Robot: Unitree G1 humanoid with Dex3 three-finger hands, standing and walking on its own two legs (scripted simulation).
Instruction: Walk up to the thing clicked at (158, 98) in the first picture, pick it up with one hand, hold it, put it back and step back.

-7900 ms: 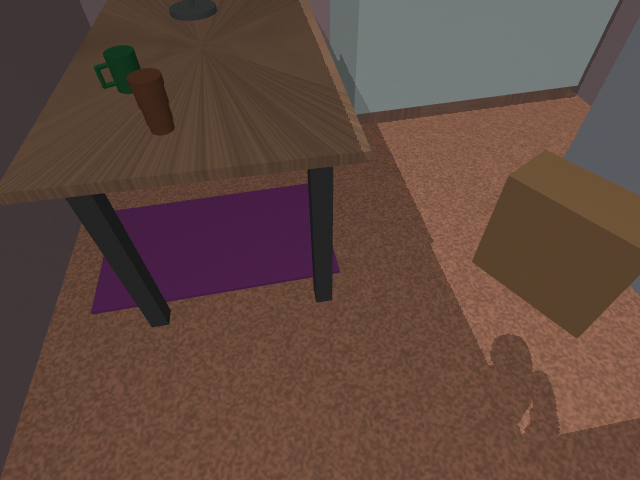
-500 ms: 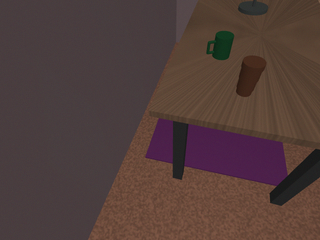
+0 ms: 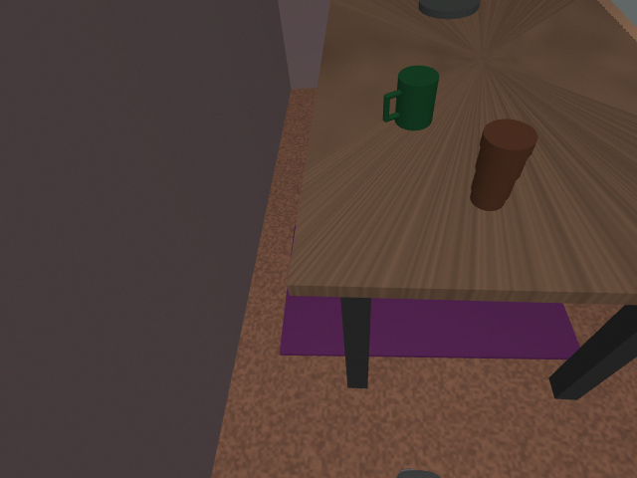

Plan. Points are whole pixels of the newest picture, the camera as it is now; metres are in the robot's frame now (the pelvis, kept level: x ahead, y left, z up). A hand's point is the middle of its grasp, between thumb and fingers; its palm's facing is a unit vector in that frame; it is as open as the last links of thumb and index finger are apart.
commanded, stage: walk up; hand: right
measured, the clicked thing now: (497, 169) +0.54 -0.27 +0.04
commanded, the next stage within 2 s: none
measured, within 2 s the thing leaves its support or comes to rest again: neither
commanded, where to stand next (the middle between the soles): +0.08 +0.00 m, yaw -7 degrees
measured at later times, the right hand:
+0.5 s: hand out of the picture +0.10 -0.25 -0.12, palm faces +0.08 +0.87 -0.49, open 7.4 cm
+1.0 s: hand out of the picture +0.06 -0.24 -0.15, palm faces +0.10 +0.92 -0.37, open 7.4 cm
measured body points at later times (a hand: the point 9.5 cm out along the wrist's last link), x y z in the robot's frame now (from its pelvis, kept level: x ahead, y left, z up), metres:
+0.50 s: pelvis +0.05 +0.04 +0.00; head +0.12 +0.07 +0.45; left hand +0.21 +0.35 -0.13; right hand +0.09 -0.30 -0.09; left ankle +0.08 +0.17 -0.72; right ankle +0.02 -0.11 -0.68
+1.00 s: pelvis +0.04 +0.02 +0.00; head +0.06 +0.02 +0.45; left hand +0.20 +0.30 -0.12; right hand +0.05 -0.29 -0.12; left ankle +0.07 +0.15 -0.72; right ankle +0.03 -0.10 -0.72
